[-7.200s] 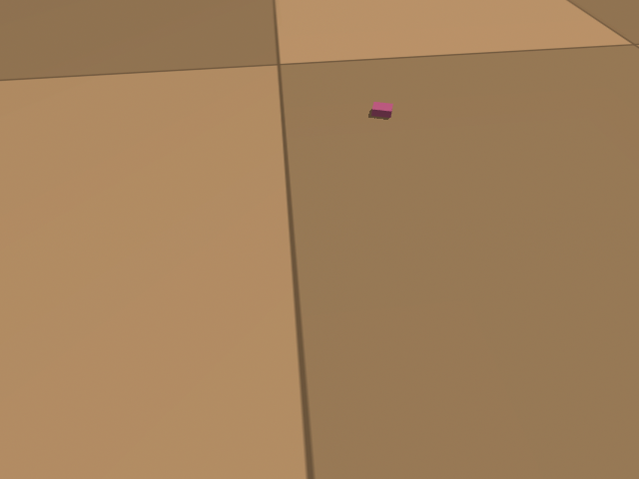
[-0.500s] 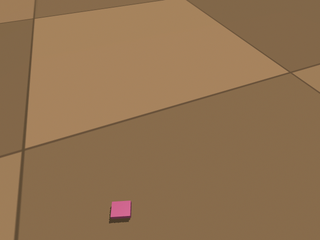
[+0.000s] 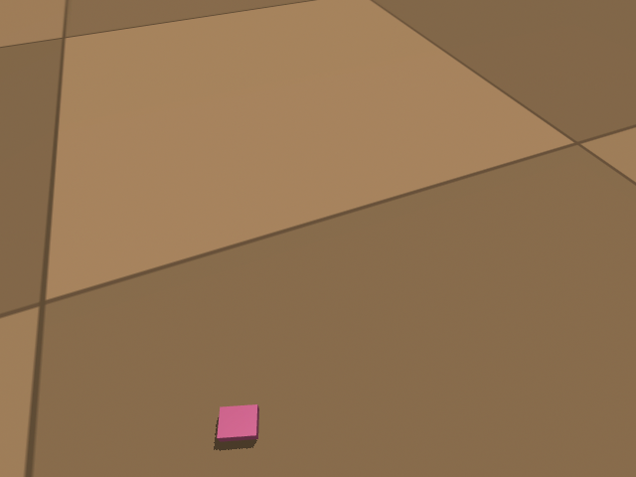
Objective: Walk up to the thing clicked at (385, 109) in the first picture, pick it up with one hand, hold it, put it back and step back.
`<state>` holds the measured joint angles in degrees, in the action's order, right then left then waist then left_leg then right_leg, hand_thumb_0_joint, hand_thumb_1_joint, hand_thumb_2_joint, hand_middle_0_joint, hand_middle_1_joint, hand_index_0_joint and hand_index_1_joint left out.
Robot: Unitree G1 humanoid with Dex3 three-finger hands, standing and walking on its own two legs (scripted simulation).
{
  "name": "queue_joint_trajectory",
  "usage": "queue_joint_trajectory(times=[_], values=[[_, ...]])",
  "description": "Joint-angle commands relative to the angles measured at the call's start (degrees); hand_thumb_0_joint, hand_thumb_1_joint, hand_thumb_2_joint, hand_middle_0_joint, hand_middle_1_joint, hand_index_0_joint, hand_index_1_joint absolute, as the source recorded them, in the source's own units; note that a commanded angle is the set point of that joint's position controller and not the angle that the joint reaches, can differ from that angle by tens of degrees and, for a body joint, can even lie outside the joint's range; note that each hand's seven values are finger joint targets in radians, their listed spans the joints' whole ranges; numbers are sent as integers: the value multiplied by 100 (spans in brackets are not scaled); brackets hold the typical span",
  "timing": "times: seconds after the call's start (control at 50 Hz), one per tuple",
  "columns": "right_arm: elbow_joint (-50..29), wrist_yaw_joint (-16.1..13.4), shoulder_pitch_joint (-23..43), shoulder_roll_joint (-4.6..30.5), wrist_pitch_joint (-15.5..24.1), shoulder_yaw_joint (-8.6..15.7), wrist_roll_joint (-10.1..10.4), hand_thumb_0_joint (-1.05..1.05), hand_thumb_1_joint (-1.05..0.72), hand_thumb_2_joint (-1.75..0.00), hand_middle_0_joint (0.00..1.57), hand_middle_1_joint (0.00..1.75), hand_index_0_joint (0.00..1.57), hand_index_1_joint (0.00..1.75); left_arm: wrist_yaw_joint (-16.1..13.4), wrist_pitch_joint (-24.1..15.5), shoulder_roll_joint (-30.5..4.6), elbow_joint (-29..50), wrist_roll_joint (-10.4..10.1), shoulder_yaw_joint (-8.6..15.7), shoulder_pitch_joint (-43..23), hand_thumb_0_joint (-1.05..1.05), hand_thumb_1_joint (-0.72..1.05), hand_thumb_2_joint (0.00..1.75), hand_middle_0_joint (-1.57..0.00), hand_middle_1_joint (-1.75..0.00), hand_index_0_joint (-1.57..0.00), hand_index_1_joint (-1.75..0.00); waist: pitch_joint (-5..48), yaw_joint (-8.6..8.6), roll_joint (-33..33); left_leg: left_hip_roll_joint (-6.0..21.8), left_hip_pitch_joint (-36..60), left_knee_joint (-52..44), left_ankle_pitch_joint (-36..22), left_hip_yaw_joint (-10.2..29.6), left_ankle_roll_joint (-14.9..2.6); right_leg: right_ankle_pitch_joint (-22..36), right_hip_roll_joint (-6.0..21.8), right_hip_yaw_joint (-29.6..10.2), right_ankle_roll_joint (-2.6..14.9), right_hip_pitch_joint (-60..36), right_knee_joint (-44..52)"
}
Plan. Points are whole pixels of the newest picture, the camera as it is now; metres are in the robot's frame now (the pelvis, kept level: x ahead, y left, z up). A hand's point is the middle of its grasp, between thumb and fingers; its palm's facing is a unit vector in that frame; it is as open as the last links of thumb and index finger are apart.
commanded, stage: stand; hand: left
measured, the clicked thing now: (238, 422) +0.38 +0.27 -0.76
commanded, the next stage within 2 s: none
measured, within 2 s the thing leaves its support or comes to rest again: neither
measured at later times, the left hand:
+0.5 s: hand out of the picture +0.08 +0.25 -0.15, palm faces -0.01 -0.94 -0.35, open 7.4 cm
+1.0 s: hand out of the picture +0.07 +0.25 -0.15, palm faces -0.02 -0.94 -0.35, open 7.4 cm
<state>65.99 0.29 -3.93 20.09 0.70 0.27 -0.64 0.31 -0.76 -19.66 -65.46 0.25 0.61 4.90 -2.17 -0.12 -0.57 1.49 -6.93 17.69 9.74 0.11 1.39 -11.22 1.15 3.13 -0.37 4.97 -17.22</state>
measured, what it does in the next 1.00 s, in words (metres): stands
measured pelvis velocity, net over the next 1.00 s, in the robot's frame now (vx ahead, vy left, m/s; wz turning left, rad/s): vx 0.00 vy -0.01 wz -0.01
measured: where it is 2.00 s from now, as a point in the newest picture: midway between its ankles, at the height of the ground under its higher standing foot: outside the picture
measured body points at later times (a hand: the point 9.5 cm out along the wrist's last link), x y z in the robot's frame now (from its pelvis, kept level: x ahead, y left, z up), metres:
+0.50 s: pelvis +0.00 +0.00 +0.00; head +0.01 -0.01 +0.45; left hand +0.08 +0.30 -0.13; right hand +0.08 -0.30 -0.14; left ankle +0.00 +0.13 -0.75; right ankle -0.02 -0.12 -0.75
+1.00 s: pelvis +0.00 -0.01 +0.00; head +0.00 -0.01 +0.45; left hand +0.07 +0.30 -0.13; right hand +0.07 -0.31 -0.14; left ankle +0.00 +0.13 -0.75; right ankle -0.02 -0.12 -0.75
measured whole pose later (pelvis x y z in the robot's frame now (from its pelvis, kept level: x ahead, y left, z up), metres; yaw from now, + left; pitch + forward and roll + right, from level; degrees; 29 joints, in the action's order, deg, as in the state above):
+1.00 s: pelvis +0.00 -0.01 +0.00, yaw -1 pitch -2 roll +0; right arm 65.4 0.2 -6.2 20.3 0.6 -0.1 -0.7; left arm 0.4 -0.5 -19.9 -65.2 0.3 0.5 6.6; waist -2.4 0.1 -0.7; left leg 2.1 -6.1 17.1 9.3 -0.3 1.8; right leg -11.0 0.6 2.7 0.2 4.6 -17.3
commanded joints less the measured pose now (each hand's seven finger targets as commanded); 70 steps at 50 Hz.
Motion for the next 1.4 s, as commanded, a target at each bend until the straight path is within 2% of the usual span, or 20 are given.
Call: queue_joint_trajectory(times=[0.0, 0.22, 0.3, 0.38, 0.5, 0.54, 0.68, 0.8, 0.98, 1.1, 1.2, 1.24, 1.28, 1.32, 1.38], values=[[-368, -78, 209, 1202, 84, 198, 10, 0, -90, -90, 20, 30, 20, 30, -95, -100, -1246, 353, 17, 216, -233, 0, 90, 90, -20, -30, -20, -30, 556, -7, 73, 650, 164, -153, -1156, 420, -158, 1061, 726, -518, 98, -154, 215], [-383, -100, 165, 1220, 103, 187, 9, 0, -90, -90, 20, 30, 20, 30, -100, -98, -1267, 365, 14, 223, -188, 0, 90, 90, -20, -30, -20, -30, 641, 8, 75, 691, 350, -120, -1572, 384, -151, 1488, 738, -527, 113, -198, 163], [-388, -95, 209, 1180, 86, 165, 17, 0, -90, -90, 20, 30, 20, 30, -99, -81, -1262, 343, 17, 216, -192, 0, 90, 90, -20, -30, -20, -30, 450, 9, 55, 656, 188, -218, -1075, 401, -157, 992, 714, -537, 103, -126, 240], [-375, -87, 141, 1211, 98, 170, 17, 0, -90, -90, 20, 30, 20, 30, -89, -97, -1241, 349, 6, 203, -135, 0, 90, 90, -20, -30, -20, -30, 469, 20, 113, 669, 296, -191, -1348, 388, -147, 1234, 718, -552, 123, -82, 218], [-420, -87, 119, 1196, 90, 173, 18, 0, -90, -90, 20, 30, 20, 30, -99, -98, -1283, 363, 27, 220, -147, 0, 90, 90, -20, -30, -20, -30, 544, -3, 107, 680, 316, -170, -1235, 383, -191, 1208, 728, -551, 136, -148, 214], [-418, -86, 140, 1200, 88, 159, 17, 0, -90, -90, 20, 30, 20, 30, -92, -100, -1275, 358, 15, 211, -116, 0, 90, 90, -20, -30, -20, -30, 391, 16, 87, 655, 271, -219, -1151, 394, -167, 1097, 702, -555, 111, -37, 262], [-419, -83, 70, 1228, 86, 173, 7, 0, -90, -90, 20, 30, 20, 30, -90, -97, -1287, 380, 22, 214, -123, 0, 90, 90, -20, -30, -20, -30, 407, -2, 50, 662, 251, -199, -889, 382, -172, 850, 707, -605, 133, -9, 290], [-434, -81, 39, 1205, 95, 165, -2, 0, -90, -90, 20, 30, 20, 30, -91, -102, -1304, 409, 25, 202, -96, 0, 90, 90, -20, -30, -20, -30, 438, 16, 44, 681, 240, -205, -1052, 400, -183, 1044, 706, -606, 148, -58, 234], [-427, -78, 1, 1229, 86, 170, 6, 0, -90, -90, 20, 30, 20, 30, -83, -90, -1311, 368, 39, 206, -22, 0, 90, 90, -20, -30, -20, -30, 369, 24, 89, 665, 225, -270, -672, 412, -204, 608, 682, -607, 126, 82, 307], [-426, -71, -35, 1210, 84, 177, -8, 0, -90, -90, 20, 30, 20, 30, -90, -99, -1310, 383, 28, 196, -44, 0, 90, 90, -20, -30, -20, -30, 312, 8, 102, 649, 130, -248, -698, 413, -178, 633, 685, -610, 133, 68, 303], [-435, -73, -23, 1209, 87, 176, -4, 0, -90, -90, 20, 30, 20, 30, -80, -103, -1298, 400, 21, 181, -58, 0, 90, 90, -20, -30, -20, -30, 421, 18, 58, 661, 175, -207, -918, 410, -190, 912, 703, -603, 152, -44, 239], [-418, -73, -31, 1194, 89, 165, 0, 0, -90, -90, 20, 30, 20, 30, -78, -103, -1286, 384, 12, 176, -24, 0, 90, 90, -20, -30, -20, -30, 305, 31, 92, 640, 128, -254, -762, 408, -171, 737, 685, -609, 131, 36, 282], [-427, -72, -30, 1218, 86, 173, 11, 0, -90, -90, 20, 30, 20, 30, -80, -104, -1278, 375, 23, 173, -21, 0, 90, 90, -20, -30, -20, -30, 384, 23, 68, 661, 212, -216, -897, 413, -193, 865, 694, -611, 138, 7, 264], [-409, -68, -57, 1202, 79, 166, 10, 0, -90, -90, 20, 30, 20, 30, -84, -104, -1293, 365, 24, 183, -27, 0, 90, 90, -20, -30, -20, -30, 316, 5, 68, 638, 179, -242, -730, 409, -197, 741, 692, -623, 132, 48, 306], [-427, -71, -66, 1208, 93, 168, 0, 0, -90, -90, 20, 30, 20, 30, -86, -116, -1318, 394, 22, 187, -28, 0, 90, 90, -20, -30, -20, -30, 410, 2, 107, 677, 311, -201, -1022, 403, -190, 1030, 710, -634, 145, 34, 244]])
